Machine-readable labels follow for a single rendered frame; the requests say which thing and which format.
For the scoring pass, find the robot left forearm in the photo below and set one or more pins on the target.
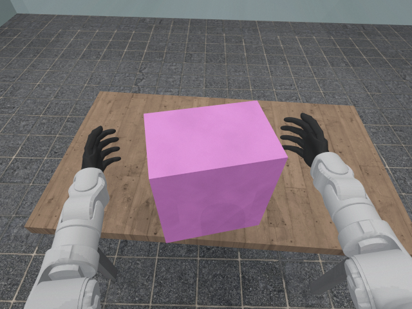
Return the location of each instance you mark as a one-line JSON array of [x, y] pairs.
[[73, 253]]

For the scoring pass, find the carton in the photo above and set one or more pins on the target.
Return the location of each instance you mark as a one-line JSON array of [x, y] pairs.
[[211, 169]]

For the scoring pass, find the robot right hand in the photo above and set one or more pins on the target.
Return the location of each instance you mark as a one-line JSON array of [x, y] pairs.
[[312, 138]]

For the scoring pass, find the right robot upper arm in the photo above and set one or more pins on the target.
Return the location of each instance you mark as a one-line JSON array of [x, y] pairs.
[[380, 280]]

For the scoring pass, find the robot right forearm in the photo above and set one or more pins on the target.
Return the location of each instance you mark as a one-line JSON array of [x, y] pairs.
[[360, 227]]

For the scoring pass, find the robot left hand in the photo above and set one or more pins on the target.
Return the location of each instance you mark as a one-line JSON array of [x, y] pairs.
[[93, 155]]

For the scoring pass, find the left robot upper arm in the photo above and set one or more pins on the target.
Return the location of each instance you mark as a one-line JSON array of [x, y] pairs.
[[77, 293]]

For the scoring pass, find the table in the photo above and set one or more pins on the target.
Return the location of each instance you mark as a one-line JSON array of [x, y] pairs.
[[295, 219]]

